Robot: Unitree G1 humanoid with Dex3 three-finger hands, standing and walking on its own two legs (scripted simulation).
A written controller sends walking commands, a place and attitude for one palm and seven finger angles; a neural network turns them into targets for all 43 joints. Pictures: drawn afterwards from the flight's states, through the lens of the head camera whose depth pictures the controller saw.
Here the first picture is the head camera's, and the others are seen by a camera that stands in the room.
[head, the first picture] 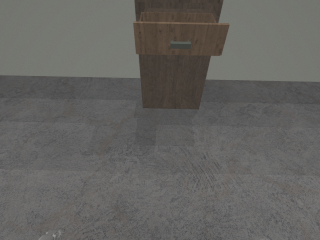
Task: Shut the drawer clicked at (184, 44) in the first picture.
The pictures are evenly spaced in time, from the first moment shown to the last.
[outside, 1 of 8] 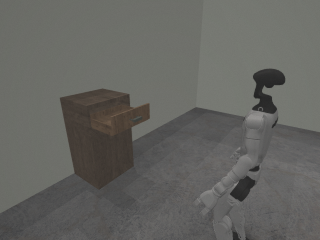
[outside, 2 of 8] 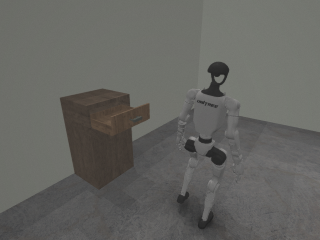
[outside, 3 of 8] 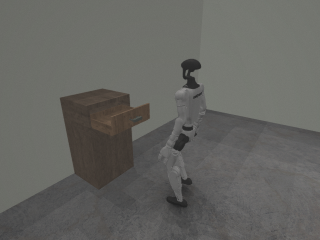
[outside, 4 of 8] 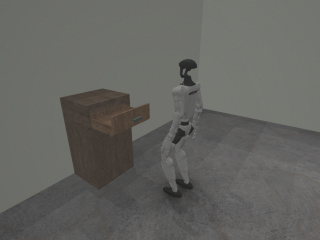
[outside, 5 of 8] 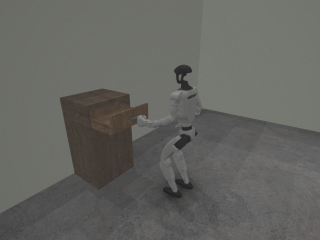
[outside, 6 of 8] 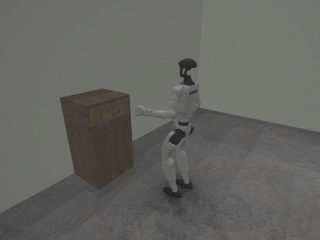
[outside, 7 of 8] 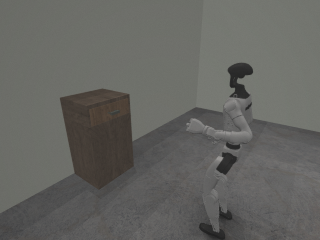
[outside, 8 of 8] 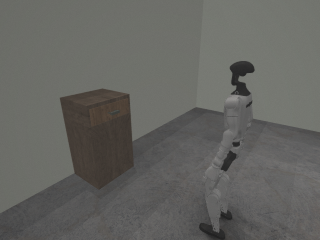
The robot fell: no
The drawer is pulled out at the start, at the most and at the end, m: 0.30 0.30 0.00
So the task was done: yes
